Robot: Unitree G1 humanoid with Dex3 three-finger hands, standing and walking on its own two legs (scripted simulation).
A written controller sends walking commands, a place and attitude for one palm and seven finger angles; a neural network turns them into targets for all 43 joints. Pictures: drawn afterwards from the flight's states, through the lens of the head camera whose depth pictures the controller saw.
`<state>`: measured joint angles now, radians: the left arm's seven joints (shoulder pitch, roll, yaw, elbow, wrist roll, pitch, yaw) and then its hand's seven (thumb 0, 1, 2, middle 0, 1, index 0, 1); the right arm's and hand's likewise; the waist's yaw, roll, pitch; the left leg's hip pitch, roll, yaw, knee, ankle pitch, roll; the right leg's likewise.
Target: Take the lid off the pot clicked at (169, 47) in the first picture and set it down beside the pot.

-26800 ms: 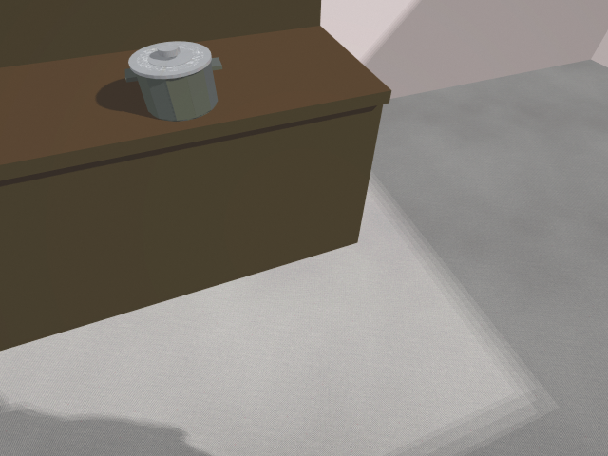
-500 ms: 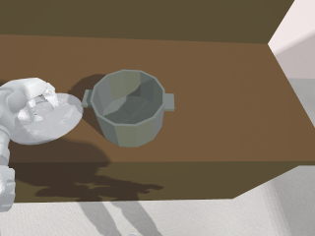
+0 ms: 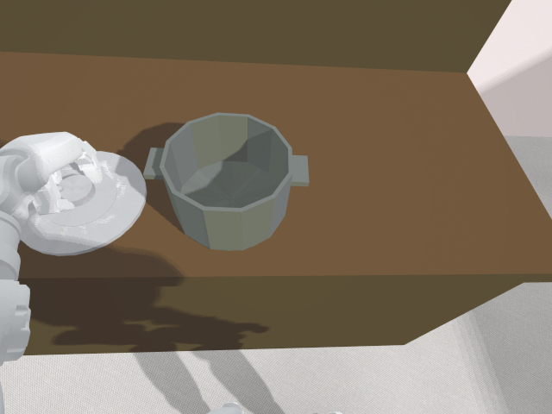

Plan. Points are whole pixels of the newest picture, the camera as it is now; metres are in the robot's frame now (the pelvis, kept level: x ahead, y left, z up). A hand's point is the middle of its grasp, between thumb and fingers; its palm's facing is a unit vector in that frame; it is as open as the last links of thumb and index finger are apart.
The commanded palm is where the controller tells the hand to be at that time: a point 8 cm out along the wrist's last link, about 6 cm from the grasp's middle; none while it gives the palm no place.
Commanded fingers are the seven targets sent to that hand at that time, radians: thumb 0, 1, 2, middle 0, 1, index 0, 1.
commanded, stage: lower the lid onto the table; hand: left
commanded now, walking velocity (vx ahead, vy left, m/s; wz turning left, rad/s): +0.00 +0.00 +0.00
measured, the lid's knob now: (76, 190) +0.44 +0.32 +0.02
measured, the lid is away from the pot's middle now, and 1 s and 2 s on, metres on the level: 0.24 0.25 0.25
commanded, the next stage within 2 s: open the fingers wide in 0.02 s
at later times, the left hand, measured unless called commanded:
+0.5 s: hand (51, 189) +0.42 +0.34 +0.04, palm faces -0.41 -0.09 -0.91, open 8.6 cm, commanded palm +0.44 +0.32 +0.09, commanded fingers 0.00 0.18 1.01 -0.69 -0.81 -0.65 -0.77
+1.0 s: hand (49, 191) +0.42 +0.34 +0.04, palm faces -0.41 -0.09 -0.91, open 10.3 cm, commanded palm +0.44 +0.32 +0.09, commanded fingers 0.00 -0.07 0.77 -0.40 -0.76 -0.40 -0.76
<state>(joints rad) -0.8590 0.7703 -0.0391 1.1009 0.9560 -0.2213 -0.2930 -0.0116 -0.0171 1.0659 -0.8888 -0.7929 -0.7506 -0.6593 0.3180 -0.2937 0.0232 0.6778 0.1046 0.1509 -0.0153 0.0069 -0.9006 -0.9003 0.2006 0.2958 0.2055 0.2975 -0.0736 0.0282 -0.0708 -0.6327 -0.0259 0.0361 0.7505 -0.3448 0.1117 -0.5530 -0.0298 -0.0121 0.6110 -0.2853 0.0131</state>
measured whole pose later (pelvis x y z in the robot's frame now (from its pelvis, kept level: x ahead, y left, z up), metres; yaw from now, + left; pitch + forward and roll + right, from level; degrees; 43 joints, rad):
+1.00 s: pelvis +0.00 +0.01 -0.01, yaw +0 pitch +14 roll -5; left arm -0.79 0.78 -0.01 0.99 0.97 -0.23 -0.26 0.00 -0.01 0.82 -0.60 -0.91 -0.47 -0.77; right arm 0.31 -0.28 0.01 0.65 0.10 0.20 0.00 0.01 -0.90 -0.90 0.20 0.30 0.21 0.30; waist -0.06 0.04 -0.09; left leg -0.69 -0.02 0.03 0.81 -0.37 0.12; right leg -0.61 -0.02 -0.01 0.66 -0.31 0.00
